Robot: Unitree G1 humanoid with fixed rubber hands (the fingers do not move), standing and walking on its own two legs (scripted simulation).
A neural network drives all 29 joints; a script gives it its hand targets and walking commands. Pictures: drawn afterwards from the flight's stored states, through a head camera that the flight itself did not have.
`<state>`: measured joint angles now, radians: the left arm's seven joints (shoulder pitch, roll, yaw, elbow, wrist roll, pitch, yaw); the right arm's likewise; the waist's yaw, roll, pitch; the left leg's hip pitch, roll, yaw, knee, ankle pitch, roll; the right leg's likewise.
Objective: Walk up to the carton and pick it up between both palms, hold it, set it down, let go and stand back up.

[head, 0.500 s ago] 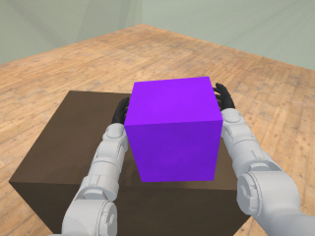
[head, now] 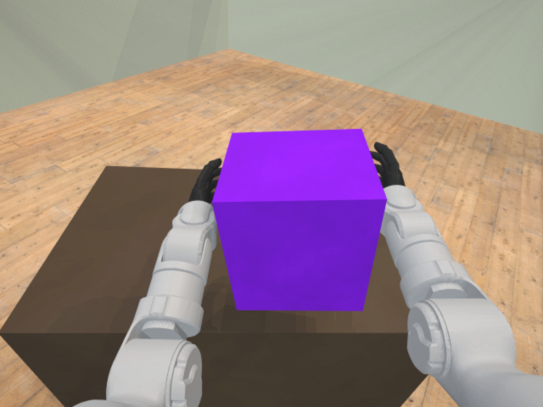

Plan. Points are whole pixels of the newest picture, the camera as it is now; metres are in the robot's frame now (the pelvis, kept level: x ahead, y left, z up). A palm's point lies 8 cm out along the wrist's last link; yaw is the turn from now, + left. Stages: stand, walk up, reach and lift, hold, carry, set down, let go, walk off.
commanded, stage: reach and lift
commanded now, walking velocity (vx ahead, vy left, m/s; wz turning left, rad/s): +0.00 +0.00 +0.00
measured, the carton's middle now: (297, 221) +0.36 +0.00 +0.12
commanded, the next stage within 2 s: hold in 0.76 s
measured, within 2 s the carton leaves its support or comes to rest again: neither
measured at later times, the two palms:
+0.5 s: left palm (203, 205) +0.35 +0.15 +0.15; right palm (394, 192) +0.38 -0.15 +0.18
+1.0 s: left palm (203, 198) +0.35 +0.14 +0.17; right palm (399, 186) +0.37 -0.15 +0.20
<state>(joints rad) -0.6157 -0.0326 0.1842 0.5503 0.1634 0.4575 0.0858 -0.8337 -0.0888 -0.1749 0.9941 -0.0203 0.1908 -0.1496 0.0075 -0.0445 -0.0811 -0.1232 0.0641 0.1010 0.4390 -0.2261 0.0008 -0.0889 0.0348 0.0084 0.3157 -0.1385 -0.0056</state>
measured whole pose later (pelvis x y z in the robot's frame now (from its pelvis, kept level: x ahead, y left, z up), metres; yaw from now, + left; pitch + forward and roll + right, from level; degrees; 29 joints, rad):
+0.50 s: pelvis +0.00 +0.00 +0.00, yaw +0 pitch -6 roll -2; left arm -0.62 -0.03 0.18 0.52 0.17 0.50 0.08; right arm -0.82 -0.08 -0.17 0.95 -0.01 0.22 -0.15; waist 0.00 -0.04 -0.08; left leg -0.12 0.06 0.10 0.44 -0.22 0.00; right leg -0.08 0.03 0.01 0.32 -0.13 0.00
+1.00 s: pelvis -0.01 +0.00 +0.00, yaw +0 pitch -6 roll -2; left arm -0.62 -0.03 0.18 0.44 0.17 0.55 0.08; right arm -0.82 -0.08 -0.17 0.89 0.02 0.25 -0.15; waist -0.02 -0.04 -0.08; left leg -0.11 0.06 0.10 0.44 -0.22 0.00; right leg -0.08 0.03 0.01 0.32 -0.13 0.00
